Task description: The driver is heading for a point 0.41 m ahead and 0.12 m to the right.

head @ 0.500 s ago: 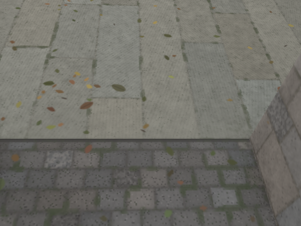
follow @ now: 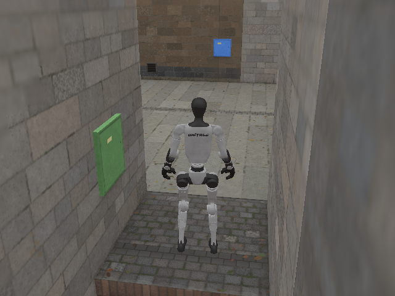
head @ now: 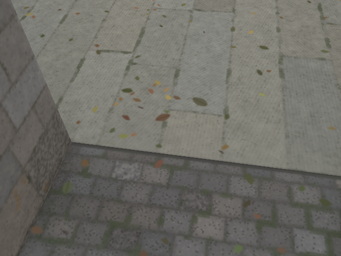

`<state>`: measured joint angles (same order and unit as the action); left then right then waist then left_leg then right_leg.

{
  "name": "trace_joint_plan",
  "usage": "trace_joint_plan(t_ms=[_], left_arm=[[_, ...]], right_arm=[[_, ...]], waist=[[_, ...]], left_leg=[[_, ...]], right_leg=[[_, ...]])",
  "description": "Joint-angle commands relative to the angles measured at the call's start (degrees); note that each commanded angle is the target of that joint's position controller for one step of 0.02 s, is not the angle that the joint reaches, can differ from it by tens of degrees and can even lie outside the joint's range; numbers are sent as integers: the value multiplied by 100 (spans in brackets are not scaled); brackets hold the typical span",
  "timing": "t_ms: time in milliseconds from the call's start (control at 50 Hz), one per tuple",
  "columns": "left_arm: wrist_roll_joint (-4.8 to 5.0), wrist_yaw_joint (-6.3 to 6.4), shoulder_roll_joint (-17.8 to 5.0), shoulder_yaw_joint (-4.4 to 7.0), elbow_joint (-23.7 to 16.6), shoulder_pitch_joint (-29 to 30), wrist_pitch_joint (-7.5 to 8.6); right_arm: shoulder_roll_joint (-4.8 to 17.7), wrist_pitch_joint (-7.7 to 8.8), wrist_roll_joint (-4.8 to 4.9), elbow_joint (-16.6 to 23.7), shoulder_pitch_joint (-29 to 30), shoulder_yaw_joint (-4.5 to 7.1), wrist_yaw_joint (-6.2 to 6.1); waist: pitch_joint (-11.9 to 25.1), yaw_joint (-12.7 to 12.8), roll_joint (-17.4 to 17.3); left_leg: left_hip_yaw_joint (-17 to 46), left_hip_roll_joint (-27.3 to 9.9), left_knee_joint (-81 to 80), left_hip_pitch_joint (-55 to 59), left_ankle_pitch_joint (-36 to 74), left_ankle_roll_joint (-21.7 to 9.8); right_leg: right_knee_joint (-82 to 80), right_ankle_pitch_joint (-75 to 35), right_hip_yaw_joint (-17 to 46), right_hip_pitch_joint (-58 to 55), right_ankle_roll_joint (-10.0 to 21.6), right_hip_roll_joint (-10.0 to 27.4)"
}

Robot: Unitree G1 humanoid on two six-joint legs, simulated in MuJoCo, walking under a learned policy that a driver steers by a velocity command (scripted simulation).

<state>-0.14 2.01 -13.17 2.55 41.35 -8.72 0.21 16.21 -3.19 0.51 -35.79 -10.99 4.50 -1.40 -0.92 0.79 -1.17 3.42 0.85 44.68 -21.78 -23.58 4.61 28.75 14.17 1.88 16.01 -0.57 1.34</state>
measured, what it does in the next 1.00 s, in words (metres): steps on the spot, turning right: left foot, then right foot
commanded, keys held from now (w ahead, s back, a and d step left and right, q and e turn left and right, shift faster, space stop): no key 0.02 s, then e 0.86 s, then no key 0.12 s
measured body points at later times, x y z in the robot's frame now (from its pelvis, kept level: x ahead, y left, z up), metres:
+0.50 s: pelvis -0.02 -0.01 -0.02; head +0.00 -0.05 +0.43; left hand +0.19 +0.23 -0.09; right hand +0.08 -0.32 -0.12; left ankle -0.02 +0.14 -0.71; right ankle -0.03 -0.10 -0.74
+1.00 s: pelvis -0.01 -0.01 +0.00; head +0.01 -0.02 +0.44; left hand +0.27 +0.16 -0.09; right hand +0.03 -0.33 -0.08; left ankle +0.07 +0.10 -0.74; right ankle -0.03 -0.10 -0.74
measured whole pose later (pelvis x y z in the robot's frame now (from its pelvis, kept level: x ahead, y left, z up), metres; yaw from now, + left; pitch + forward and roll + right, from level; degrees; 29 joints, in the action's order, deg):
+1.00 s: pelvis -0.01 -0.01 +0.00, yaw -28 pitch +1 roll +1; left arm 0.6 2.2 -17.1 3.4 33.3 -10.5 -3.2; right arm 15.8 2.4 -0.7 -36.8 -6.5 3.7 -0.5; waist -1.8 0.5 0.9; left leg 4.0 2.7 28.4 -16.7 -12.5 2.3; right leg 33.1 14.5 12.4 18.7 2.8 -8.0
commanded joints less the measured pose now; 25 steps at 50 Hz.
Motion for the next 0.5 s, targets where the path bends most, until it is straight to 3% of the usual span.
trace_joint_plan(t_ms=[20, 40, 60, 80, 100, 120, 160, 200, 240, 260, 300, 380, 420, 440, 460, 480, 500], left_arm=[[87, -49, -932, 177, -296, 54, 97], [126, -101, -792, 117, -189, -163, 150], [8, -160, -591, 38, -207, -232, 228], [-16, -197, -376, -18, -300, -311, 302], [-55, -181, -667, 28, -304, 63, 284], [-32, -196, -823, 77, -381, 345, 211], [23, -119, -808, 122, -431, 318, 80], [63, -101, -813, 166, -504, 238, 22], [71, -142, -798, 221, -574, 229, -26], [93, -176, -770, 242, -621, 266, -64], [127, -223, -645, 227, -640, 179, -136], [142, -328, -673, 228, -726, -47, -206], [131, -371, -689, 268, -706, -404, -208], [85, -336, -825, 330, -705, -572, -193], [48, -251, -1487, 501, -846, -697, -151], [-112, -258, -1889, 532, -1051, -675, -62], [-196, -278, -1690, 477, -1083, -808, 48]], right_arm=[[294, 129, 0, 359, 14, 45, 12], [373, 139, -69, 377, -130, 69, -40], [734, 136, -122, 415, -316, 125, -118], [880, 131, -222, 250, -153, 140, -94], [427, 172, -197, 423, 143, 47, -45], [393, 195, -235, 431, 204, 29, -6], [688, 261, -208, 452, 32, 127, -22], [676, 290, -181, 442, -149, 129, -80], [666, 314, -163, 524, -164, 142, -146], [676, 346, -164, 538, -185, 146, -167], [691, 383, -109, 575, 71, 168, -164], [763, 312, -22, 568, 430, 210, -111], [753, 259, 76, 500, 459, 211, -112], [613, 254, 72, 369, 161, 189, -103], [302, 255, -97, 411, -43, 116, -91], [273, 295, -179, 762, 534, 49, -142], [550, 320, -81, 760, 811, 126, -168]], waist=[[483, -64, 1213], [539, -109, 1123], [746, -25, 391], [824, 291, -1087], [625, 64, -865], [389, -39, -652], [130, -141, -867], [14, -158, -1044], [112, -266, -1134], [154, -299, -968], [257, -187, -551], [502, -91, -648], [602, 90, -622], [576, 87, -313], [549, -74, 1155], [530, 124, 2063], [835, 391, 1323]], left_leg=[[-441, 129, -2061, 1012, 1117, -163], [-96, -82, -2548, 1734, 1666, -325], [649, -821, -2344, 2446, 3186, -521], [905, -1253, -2115, 1747, 2784, -1034], [910, -1138, -2343, 1314, 1800, -1189], [793, -995, -2366, 1278, 1298, -1144], [850, -1078, -2442, 1076, 963, -1145], [922, -1352, -2462, 1001, 1284, -1318], [1184, -1851, -2424, 1180, 2150, -1694], [1286, -2106, -2388, 1314, 2778, -1879], [981, -2109, -2284, 1360, 3191, -1872], [223, -1823, -1960, 1082, 3312, -1617], [-109, -1681, -1497, 896, 2759, -1344], [-411, -1449, -983, 549, 1968, -1017], [-1074, -863, 642, -691, 263, -405], [-608, 17, 1923, -1963, -1768, -66], [60, -107, 2664, -2039, -1652, -32]], right_leg=[[-496, -1761, 899, -289, 1123, 973], [-509, -1574, 946, 75, 824, 908], [-24, -933, 638, 534, 384, 568], [-55, 344, 91, 473, 49, 160], [83, 317, 40, 190, -156, 194], [314, -2, -71, 450, -178, 78], [651, -6, -108, 689, -150, 17], [1103, 358, -190, 959, -94, -26], [2205, 1484, -178, 1398, -79, 30], [2768, 1897, -62, 1673, -88, 141], [2879, 1840, -31, 1693, -142, 288], [1882, 1071, -481, 796, -115, 128], [684, 187, -758, 96, 56, -140], [40, -403, -551, -403, 216, -240], [-541, -2008, 1265, -1214, 675, 909], [-907, -3032, 3321, -1186, 1959, 2186], [-1002, -2432, 3252, -1187, 2219, 2139]])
